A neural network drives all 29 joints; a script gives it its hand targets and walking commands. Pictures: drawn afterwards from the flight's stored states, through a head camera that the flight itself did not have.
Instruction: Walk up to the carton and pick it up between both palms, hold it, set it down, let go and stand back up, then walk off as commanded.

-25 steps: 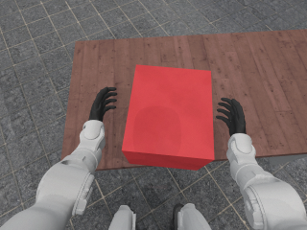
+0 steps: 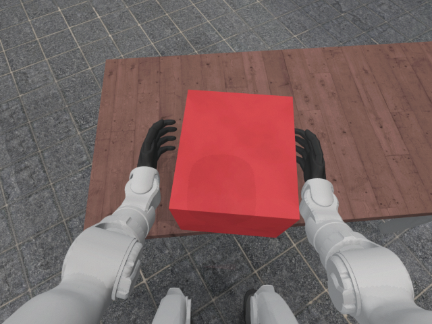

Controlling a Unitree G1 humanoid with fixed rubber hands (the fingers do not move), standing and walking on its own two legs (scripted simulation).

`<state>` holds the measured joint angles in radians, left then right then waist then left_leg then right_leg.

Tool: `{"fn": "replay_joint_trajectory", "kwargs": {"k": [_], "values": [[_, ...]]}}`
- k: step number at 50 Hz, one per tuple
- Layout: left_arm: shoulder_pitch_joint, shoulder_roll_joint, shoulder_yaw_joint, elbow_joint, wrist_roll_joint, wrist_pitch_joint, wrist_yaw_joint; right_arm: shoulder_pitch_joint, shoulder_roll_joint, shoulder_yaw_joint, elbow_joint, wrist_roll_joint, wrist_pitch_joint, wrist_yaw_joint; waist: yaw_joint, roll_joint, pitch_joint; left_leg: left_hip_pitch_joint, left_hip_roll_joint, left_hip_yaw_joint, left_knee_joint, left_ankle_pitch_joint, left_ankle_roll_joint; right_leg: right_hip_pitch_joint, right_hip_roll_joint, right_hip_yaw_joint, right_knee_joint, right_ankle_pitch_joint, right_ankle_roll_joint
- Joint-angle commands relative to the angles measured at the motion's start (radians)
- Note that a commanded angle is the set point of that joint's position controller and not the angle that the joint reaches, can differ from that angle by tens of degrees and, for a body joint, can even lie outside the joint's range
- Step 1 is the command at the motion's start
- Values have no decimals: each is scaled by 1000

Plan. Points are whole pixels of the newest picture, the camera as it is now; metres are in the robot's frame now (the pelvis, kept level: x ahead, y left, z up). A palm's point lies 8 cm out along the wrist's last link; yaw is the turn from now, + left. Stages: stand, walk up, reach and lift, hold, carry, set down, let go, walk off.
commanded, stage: reach and lift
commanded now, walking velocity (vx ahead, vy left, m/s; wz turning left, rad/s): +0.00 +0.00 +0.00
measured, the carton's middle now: (233, 166) +0.43 -0.02 -0.05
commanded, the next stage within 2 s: none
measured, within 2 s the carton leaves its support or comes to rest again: neither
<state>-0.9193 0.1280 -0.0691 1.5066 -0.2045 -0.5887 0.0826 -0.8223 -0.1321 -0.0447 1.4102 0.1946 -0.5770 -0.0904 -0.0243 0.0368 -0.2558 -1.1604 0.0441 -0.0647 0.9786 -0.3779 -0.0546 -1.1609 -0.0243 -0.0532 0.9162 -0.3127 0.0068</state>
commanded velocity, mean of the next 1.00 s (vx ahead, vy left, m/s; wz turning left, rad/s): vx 0.00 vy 0.00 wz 0.00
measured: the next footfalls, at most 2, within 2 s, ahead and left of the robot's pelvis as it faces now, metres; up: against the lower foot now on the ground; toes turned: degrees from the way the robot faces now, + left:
none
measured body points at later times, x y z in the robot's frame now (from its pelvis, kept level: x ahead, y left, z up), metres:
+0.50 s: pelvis +0.00 +0.00 +0.00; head +0.16 +0.00 +0.42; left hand +0.44 +0.13 -0.03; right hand +0.42 -0.17 -0.04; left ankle +0.02 +0.14 -0.66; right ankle +0.05 -0.13 -0.66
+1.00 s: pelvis +0.01 -0.01 +0.00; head +0.17 -0.01 +0.42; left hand +0.44 +0.13 -0.03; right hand +0.42 -0.17 -0.04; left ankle +0.02 +0.14 -0.66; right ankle +0.05 -0.13 -0.66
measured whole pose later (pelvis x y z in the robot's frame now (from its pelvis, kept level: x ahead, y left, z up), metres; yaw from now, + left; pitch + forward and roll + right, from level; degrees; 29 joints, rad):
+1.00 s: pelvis +0.01 -0.01 +0.00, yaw +1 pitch +32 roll -1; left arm -0.89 0.07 0.36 1.53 0.17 -0.74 0.09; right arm -0.81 -0.03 -0.55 1.44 -0.31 -0.74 -0.15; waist -0.02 0.04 -0.22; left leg -1.13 0.04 -0.06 0.94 -0.38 -0.06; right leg -1.14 -0.02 -0.05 0.91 -0.33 0.00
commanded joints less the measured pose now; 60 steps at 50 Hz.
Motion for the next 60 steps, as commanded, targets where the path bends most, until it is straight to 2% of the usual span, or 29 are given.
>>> {"fn": "replay_joint_trajectory", "kwargs": {"k": [1,3,5,6,8,9,11,12,13,15,17,18,19,21,22,24,26,27,30,31,32,33,35,36,45,54,55,58,60], "values": [[-378,-19,57,-163,83,-55,31,-443,-81,-91,-48,-62,-61,-13,-59,86,-745,471,-52,92,-1,359,-64,173,75,-38,-60,196,-4],[-380,-8,85,-170,114,-61,33,-437,-68,-103,-41,-83,-61,-17,-50,80,-758,454,-54,98,1,367,-62,208,72,-26,-68,208,-5],[-356,-54,85,-187,121,-69,34,-434,-37,-110,-58,-98,-79,-17,-50,91,-796,483,-53,95,18,434,-70,200,81,-36,-58,246,-5],[-356,-42,95,-174,124,-67,33,-437,-28,-109,-78,-98,-76,-17,-40,64,-780,456,-57,100,16,399,-63,210,77,-29,-70,220,-3],[-343,-56,121,-167,158,-67,36,-430,-8,-128,-60,-127,-76,-16,-40,75,-780,448,-55,100,16,397,-59,221,82,-30,-60,219,-4],[-341,-57,129,-170,160,-70,34,-439,3,-128,-74,-132,-76,-18,-38,44,-759,438,-54,98,9,399,-57,236,78,-21,-65,236,-2],[-327,-80,146,-152,198,-68,34,-433,13,-144,-40,-157,-85,-20,-43,56,-741,436,-57,108,14,414,-58,240,82,-30,-62,264,-1],[-328,-115,131,-191,199,-77,34,-428,40,-143,-59,-162,-97,-18,-48,87,-786,466,-58,103,14,450,-65,255,84,-32,-69,292,-6],[-344,-143,133,-172,214,-76,25,-454,81,-129,-61,-172,-92,-8,-33,80,-755,461,-56,102,13,445,-60,244,80,-30,-71,273,-3],[-334,-186,151,-182,241,-86,17,-441,131,-143,-52,-207,-106,-4,-46,72,-748,450,-56,101,17,456,-59,245,87,-34,-65,289,-6],[-336,-211,173,-152,280,-89,7,-451,166,-170,-36,-250,-112,5,-36,66,-722,446,-56,105,10,443,-56,246,83,-39,-76,256,-8],[-335,-273,179,-165,313,-94,-8,-438,245,-169,-20,-280,-114,17,-40,69,-711,460,-54,101,5,458,-53,246,79,-40,-82,280,-12],[-358,-354,185,-167,350,-97,-27,-469,322,-187,-26,-335,-121,41,-39,69,-720,481,-56,100,-7,431,-50,238,76,-46,-94,243,-14],[-344,-525,235,-114,469,-109,-78,-471,539,-216,-16,-469,-134,88,-18,61,-648,450,-64,101,-39,397,-42,268,65,-45,-104,244,-22],[-351,-614,244,-103,521,-121,-97,-462,630,-236,-7,-542,-145,114,-23,78,-607,453,-65,103,-50,395,-43,298,62,-56,-109,241,-25],[-318,-641,284,-22,579,-145,-113,-412,686,-280,40,-634,-154,129,-36,61,-568,419,-61,109,-52,382,-33,344,58,-60,-114,287,-23],[-304,-635,276,4,580,-158,-117,-396,671,-310,66,-681,-168,139,-45,66,-564,423,-56,111,-63,385,-35,369,62,-63,-115,325,-26],[-290,-622,294,16,588,-160,-116,-368,688,-304,70,-689,-168,138,-31,54,-545,399,-55,120,-66,376,-29,404,58,-55,-115,342,-25],[-258,-592,311,36,589,-165,-117,-345,672,-324,103,-709,-167,140,-27,40,-495,392,-58,118,-90,330,-20,416,56,-47,-131,312,-25],[-283,-598,295,20,579,-165,-115,-353,665,-340,114,-719,-169,138,-43,44,-485,396,-57,117,-95,327,-23,417,56,-52,-134,313,-28],[-282,-595,300,20,579,-170,-114,-330,673,-332,125,-724,-167,136,-42,43,-498,388,-58,122,-93,316,-20,415,56,-53,-132,307,-27],[-265,-580,319,32,583,-171,-116,-320,689,-312,114,-716,-166,136,-23,30,-484,371,-57,128,-92,316,-13,443,53,-45,-132,309,-24],[-263,-563,315,40,572,-175,-116,-324,692,-299,104,-713,-167,135,-20,28,-497,355,-63,136,-92,313,-9,460,48,-39,-124,331,-22],[-248,-574,316,45,576,-173,-118,-309,702,-310,112,-722,-163,129,-41,24,-481,339,-67,133,-98,297,-5,480,47,-37,-127,343,-23],[-200,-589,308,59,572,-188,-124,-269,728,-265,139,-703,-185,115,-34,21,-486,295,-74,130,-88,333,1,513,48,-27,-115,431,-27],[-194,-600,287,50,559,-197,-117,-255,711,-236,147,-684,-200,115,-32,45,-515,330,-64,122,-83,359,-4,475,55,-37,-122,409,-31],[-189,-579,316,79,569,-195,-123,-249,718,-232,153,-686,-194,114,-21,25,-487,308,-66,132,-79,343,4,487,49,-36,-115,407,-23],[-189,-608,283,72,554,-200,-121,-253,722,-221,154,-682,-205,110,-38,36,-527,320,-66,119,-81,356,1,503,50,-31,-118,436,-26],[-182,-590,288,84,553,-203,-123,-245,719,-202,169,-669,-204,110,-28,28,-498,294,-67,122,-70,365,3,498,51,-26,-103,461,-26]]}}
